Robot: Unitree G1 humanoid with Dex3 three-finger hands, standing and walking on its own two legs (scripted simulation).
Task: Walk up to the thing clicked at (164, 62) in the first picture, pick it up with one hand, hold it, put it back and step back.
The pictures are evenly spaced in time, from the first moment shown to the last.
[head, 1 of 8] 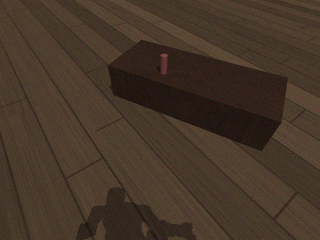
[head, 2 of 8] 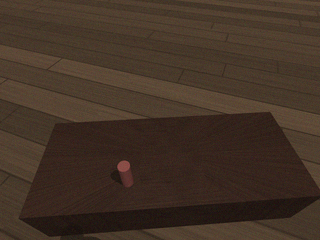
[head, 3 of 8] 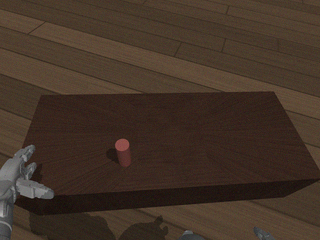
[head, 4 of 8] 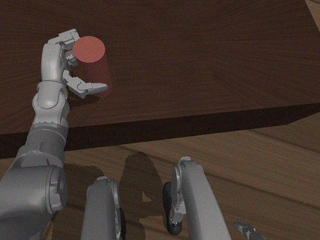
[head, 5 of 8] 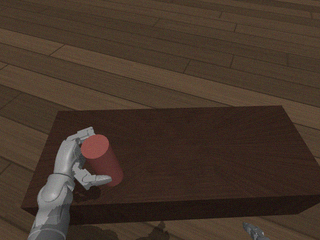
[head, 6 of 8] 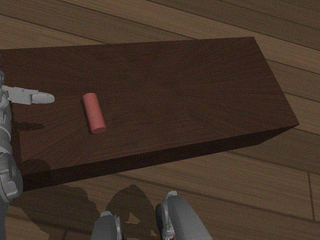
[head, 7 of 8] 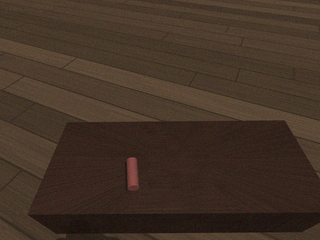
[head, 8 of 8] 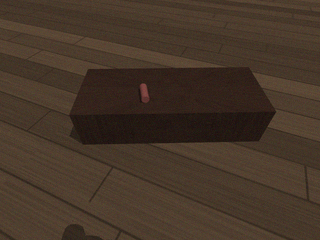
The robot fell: no
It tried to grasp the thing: yes
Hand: left
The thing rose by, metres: 0.40
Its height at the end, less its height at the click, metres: -0.05
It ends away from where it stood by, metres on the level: 0.06
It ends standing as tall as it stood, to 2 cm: no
